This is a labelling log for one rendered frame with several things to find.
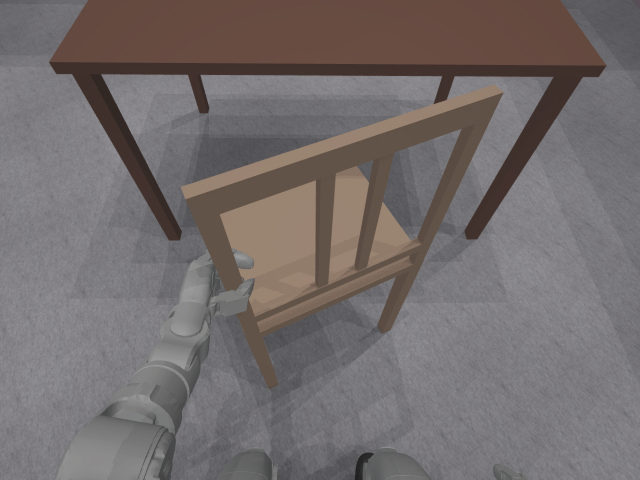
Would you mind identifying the robot left hand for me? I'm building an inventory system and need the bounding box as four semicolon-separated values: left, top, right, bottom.
178;248;255;318

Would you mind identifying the left robot forearm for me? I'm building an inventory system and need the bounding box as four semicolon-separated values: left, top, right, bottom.
54;302;211;480

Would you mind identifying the robot right thigh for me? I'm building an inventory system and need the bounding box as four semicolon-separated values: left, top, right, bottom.
363;452;432;480

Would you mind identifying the robot left upper arm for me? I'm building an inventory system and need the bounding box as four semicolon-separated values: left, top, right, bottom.
60;415;176;480

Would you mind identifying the right robot shin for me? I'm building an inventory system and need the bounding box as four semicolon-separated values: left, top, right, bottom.
371;447;397;459

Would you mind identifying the table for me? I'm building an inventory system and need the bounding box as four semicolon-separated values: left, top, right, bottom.
49;0;607;241

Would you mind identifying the chair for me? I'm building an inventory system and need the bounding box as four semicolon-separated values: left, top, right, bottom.
181;85;504;389

